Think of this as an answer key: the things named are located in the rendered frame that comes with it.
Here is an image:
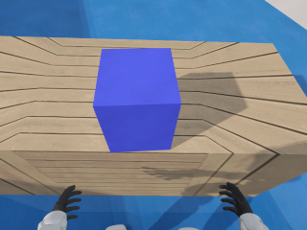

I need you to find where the robot right hand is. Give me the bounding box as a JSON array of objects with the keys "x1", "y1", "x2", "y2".
[{"x1": 219, "y1": 182, "x2": 253, "y2": 217}]

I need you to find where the robot right forearm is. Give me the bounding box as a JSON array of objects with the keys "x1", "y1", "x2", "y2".
[{"x1": 239, "y1": 213, "x2": 269, "y2": 230}]

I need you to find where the robot left forearm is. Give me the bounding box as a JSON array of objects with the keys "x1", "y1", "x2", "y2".
[{"x1": 37, "y1": 210, "x2": 67, "y2": 230}]

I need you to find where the carton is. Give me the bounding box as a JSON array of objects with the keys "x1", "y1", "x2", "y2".
[{"x1": 92, "y1": 48, "x2": 181, "y2": 153}]

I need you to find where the robot left hand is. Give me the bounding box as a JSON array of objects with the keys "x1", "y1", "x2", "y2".
[{"x1": 52, "y1": 185, "x2": 82, "y2": 220}]

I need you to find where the pedestal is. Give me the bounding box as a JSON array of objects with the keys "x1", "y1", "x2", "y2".
[{"x1": 0, "y1": 35, "x2": 307, "y2": 197}]

